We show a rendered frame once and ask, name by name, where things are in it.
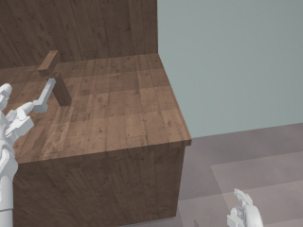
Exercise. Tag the counter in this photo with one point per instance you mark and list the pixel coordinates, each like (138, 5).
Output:
(110, 148)

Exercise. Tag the robot left hand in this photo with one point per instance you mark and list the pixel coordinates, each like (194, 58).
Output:
(15, 123)

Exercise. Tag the robot right hand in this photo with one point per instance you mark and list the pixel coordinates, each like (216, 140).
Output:
(249, 216)

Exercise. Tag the left robot forearm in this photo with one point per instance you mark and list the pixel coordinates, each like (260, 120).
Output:
(8, 168)

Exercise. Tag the tap lever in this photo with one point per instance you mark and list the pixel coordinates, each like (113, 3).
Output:
(40, 105)

